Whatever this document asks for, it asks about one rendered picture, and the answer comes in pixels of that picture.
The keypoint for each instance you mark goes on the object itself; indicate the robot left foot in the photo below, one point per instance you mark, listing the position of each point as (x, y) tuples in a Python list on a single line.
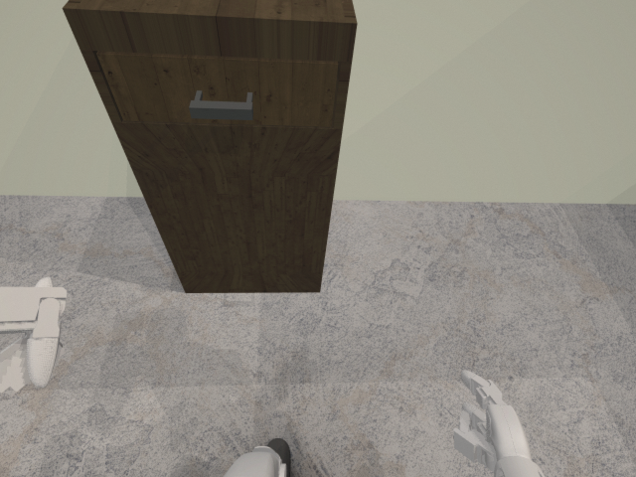
[(281, 447)]

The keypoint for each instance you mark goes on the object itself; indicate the right robot forearm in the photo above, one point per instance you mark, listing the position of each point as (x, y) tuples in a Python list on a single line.
[(516, 466)]

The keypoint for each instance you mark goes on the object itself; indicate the handle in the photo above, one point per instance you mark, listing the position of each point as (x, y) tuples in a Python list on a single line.
[(221, 109)]

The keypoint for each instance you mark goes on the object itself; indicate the drawer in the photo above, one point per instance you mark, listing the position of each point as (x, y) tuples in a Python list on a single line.
[(160, 87)]

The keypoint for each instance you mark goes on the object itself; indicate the left robot thigh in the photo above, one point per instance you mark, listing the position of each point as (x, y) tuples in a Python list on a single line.
[(257, 464)]

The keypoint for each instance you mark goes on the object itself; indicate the cabinet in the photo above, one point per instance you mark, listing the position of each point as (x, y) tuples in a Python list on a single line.
[(241, 208)]

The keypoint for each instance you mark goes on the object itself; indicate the robot right hand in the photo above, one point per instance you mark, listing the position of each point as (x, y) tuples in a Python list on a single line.
[(498, 433)]

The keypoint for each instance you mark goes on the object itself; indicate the robot left hand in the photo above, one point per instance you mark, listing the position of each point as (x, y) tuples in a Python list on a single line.
[(34, 311)]

